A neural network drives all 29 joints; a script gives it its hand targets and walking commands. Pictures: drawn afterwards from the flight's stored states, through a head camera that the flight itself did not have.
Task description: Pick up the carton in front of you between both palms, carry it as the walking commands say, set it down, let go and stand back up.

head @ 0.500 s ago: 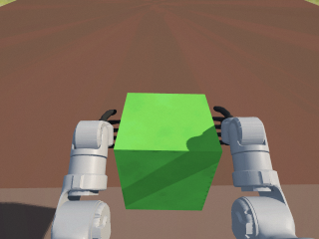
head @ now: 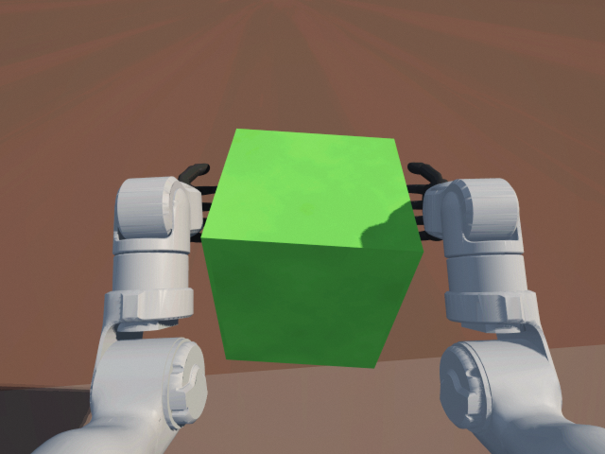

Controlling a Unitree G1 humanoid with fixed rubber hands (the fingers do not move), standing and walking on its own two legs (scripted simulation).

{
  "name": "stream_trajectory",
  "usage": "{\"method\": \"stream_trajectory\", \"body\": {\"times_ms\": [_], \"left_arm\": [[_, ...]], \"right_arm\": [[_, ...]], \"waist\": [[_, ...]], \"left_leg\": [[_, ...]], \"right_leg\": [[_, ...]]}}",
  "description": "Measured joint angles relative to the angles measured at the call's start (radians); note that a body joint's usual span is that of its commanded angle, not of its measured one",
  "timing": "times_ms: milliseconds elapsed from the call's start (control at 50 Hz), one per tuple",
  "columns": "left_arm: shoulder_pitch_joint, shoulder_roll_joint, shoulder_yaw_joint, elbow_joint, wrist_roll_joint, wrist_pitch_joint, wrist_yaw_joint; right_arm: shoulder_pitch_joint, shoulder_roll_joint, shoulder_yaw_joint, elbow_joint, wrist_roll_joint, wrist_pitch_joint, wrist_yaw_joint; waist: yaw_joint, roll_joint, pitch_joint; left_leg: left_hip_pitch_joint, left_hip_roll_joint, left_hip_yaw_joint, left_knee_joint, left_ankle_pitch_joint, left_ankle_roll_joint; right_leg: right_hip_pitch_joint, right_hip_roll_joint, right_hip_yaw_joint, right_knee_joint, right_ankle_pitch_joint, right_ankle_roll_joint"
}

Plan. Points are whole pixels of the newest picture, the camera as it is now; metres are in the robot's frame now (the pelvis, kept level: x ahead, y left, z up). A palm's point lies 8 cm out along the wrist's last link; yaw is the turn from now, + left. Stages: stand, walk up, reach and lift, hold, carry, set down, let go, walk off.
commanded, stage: carry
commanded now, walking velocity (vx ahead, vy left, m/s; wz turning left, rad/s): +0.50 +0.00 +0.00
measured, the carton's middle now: (307, 252) +0.37 -0.01 +0.10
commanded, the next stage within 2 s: none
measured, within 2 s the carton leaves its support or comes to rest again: neither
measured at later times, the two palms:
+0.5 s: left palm (203, 100) +0.67 +0.15 +0.18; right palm (369, 90) +0.67 -0.15 +0.18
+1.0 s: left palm (211, 19) +0.96 +0.16 +0.24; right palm (340, 5) +1.00 -0.14 +0.24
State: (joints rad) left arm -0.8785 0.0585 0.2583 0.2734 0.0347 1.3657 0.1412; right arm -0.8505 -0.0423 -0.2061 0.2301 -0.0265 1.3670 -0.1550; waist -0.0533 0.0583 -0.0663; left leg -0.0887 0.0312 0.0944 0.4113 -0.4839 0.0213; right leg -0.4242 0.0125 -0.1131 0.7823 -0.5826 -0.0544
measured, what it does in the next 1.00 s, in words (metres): climbs: right foot, then left foot 0.05 m higher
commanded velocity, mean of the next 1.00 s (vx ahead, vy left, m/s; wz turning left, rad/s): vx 0.50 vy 0.00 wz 0.00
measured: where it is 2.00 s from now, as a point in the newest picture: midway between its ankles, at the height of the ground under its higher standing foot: (290, 225)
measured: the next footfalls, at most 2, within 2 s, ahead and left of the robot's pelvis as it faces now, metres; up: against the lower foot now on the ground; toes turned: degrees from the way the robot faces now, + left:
right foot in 0.04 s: +0.12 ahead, -0.10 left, +0.02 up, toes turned -6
left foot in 0.42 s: +0.45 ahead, +0.09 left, +0.07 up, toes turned +6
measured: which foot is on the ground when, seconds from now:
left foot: down 0.00-0.06, up 0.08-0.40, down 0.42-0.90, up 0.92-1.00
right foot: up 0.00-0.02, down 0.04-0.46, up 0.48-0.82, down 0.84-1.00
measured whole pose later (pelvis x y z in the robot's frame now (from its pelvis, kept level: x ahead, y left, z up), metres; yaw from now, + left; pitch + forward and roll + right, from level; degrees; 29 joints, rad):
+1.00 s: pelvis +0.60 -0.02 +0.07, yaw +1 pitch +3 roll +0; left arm -0.87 0.01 0.24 0.19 0.07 1.35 0.13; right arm -0.90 -0.04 -0.30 0.21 -0.08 1.36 -0.12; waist 0.09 0.00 -0.01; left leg -0.48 -0.02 0.01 1.29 -0.44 0.05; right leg -0.42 0.02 -0.12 0.58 -0.21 -0.09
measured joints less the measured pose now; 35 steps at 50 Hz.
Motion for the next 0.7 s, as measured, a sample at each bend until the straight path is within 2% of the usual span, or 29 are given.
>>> {"method": "stream_trajectory", "body": {"times_ms": [40, 60, 80, 140, 180, 260, 340, 380, 420, 440, 460, 520, 560, 620, 700], "left_arm": [[-0.03, -0.015, 0.007, 0.01, 0.014, -0.004, 0.0], [-0.044, -0.027, 0.006, 0.019, 0.025, -0.014, 0.0], [-0.044, -0.042, 0.001, 0.024, 0.039, -0.025, 0.0], [0.002, -0.056, -0.014, -0.001, 0.048, -0.022, -0.001], [0.031, -0.046, -0.029, -0.033, 0.026, -0.01, 0.003], [0.029, -0.031, -0.038, -0.1, -0.013, 0.003, 0.024], [-0.014, -0.031, -0.019, -0.12, -0.018, 0.001, 0.033], [-0.035, -0.032, -0.006, -0.105, -0.012, -0.003, 0.033], [-0.045, -0.026, 0.006, -0.086, -0.003, -0.005, 0.027], [-0.044, -0.018, 0.014, -0.079, 0.001, -0.007, 0.02], [-0.038, -0.011, 0.027, -0.076, -0.001, -0.012, 0.003], [-0.014, -0.017, 0.042, -0.083, 0.013, -0.018, -0.017], [-0.01, -0.032, 0.05, -0.104, 0.031, -0.012, -0.019], [-0.004, -0.054, 0.066, -0.16, 0.052, -0.007, -0.021], [-0.002, -0.072, 0.074, -0.241, 0.07, -0.012, -0.019]], "right_arm": [[-0.026, -0.018, -0.019, -0.002, 0.006, 0.01, 0.0], [-0.035, -0.031, -0.034, 0.001, 0.009, 0.008, 0.003], [-0.035, -0.038, -0.049, 0.007, 0.009, 0.0, 0.01], [-0.041, -0.028, -0.076, 0.047, -0.011, -0.013, 0.024], [-0.051, -0.018, -0.08, 0.054, -0.027, -0.01, 0.027], [-0.07, -0.009, -0.095, 0.001, -0.038, -0.001, 0.03], [-0.094, 0.0, -0.121, -0.05, -0.054, 0.006, 0.034], [-0.1, 0.004, -0.128, -0.052, -0.065, 0.004, 0.039], [-0.107, 0.013, -0.122, -0.031, -0.079, -0.007, 0.037], [-0.108, 0.022, -0.113, -0.016, -0.085, -0.018, 0.037], [-0.104, 0.031, -0.1, -0.004, -0.089, -0.03, 0.035], [-0.052, 0.039, -0.065, -0.028, -0.072, -0.043, 0.026], [-0.018, 0.032, -0.05, -0.065, -0.04, -0.04, 0.014], [0.001, 0.03, -0.048, -0.117, -0.007, -0.043, -0.002], [-0.014, 0.038, -0.058, -0.168, 0.007, -0.053, -0.019]], "waist": [[0.012, 0.016, 0.012], [0.022, 0.024, 0.017], [0.039, 0.019, 0.016], [0.087, -0.026, 0.017], [0.114, -0.045, 0.029], [0.152, -0.064, 0.063], [0.166, -0.065, 0.073], [0.158, -0.073, 0.068], [0.128, -0.087, 0.066], [0.103, -0.097, 0.075], [0.074, -0.101, 0.083], [-0.002, -0.074, 0.113], [-0.034, -0.061, 0.139], [-0.06, -0.048, 0.166], [-0.063, -0.043, 0.163]], "left_leg": [[0.019, 0.024, -0.01, 0.034, -0.04, -0.015], [-0.001, 0.044, -0.01, 0.116, -0.074, -0.015], [-0.045, 0.047, -0.024, 0.243, -0.091, -0.012], [-0.24, -0.004, -0.068, 0.664, -0.1, 0.012], [-0.361, -0.012, -0.058, 0.803, -0.076, 0.027], [-0.557, 0.007, -0.042, 0.831, -0.018, 0.032], [-0.662, 0.023, -0.018, 0.639, 0.051, 0.023], [-0.655, 0.011, 0.011, 0.489, 0.086, 0.031], [-0.591, -0.026, 0.063, 0.348, 0.116, 0.053], [-0.551, -0.047, 0.076, 0.312, 0.197, 0.067], [-0.53, -0.056, 0.085, 0.33, 0.217, 0.074], [-0.462, -0.068, 0.066, 0.326, 0.126, 0.077], [-0.401, -0.07, 0.054, 0.264, 0.121, 0.067], [-0.314, -0.065, 0.043, 0.177, 0.112, 0.069], [-0.216, -0.058, 0.031, 0.099, 0.076, 0.064]], "right_leg": [[0.019, 0.014, -0.037, -0.131, 0.107, -0.014], [0.039, 0.024, -0.053, -0.146, 0.168, -0.02], [0.049, 0.028, -0.06, -0.134, 0.172, -0.021], [0.107, 0.029, -0.041, -0.178, 0.133, -0.023], [0.156, 0.027, -0.026, -0.238, 0.137, -0.018], [0.254, 0.021, -0.006, -0.336, 0.129, -0.015], [0.35, 0.009, 0.011, -0.413, 0.098, 0.002], [0.399, -0.007, 0.018, -0.436, 0.068, 0.018], [0.428, -0.04, 0.014, -0.382, 0.018, 0.031], [0.414, -0.065, 0.009, -0.278, -0.007, 0.033], [0.366, -0.083, 0.022, -0.113, 0.039, 0.03], [0.132, -0.018, 0.14, 0.426, 0.107, 0.015], [-0.01, 0.001, 0.147, 0.584, 0.134, 0.001], [-0.169, -0.006, 0.127, 0.555, 0.151, -0.002], [-0.29, -0.029, 0.091, 0.346, 0.131, 0.01]]}}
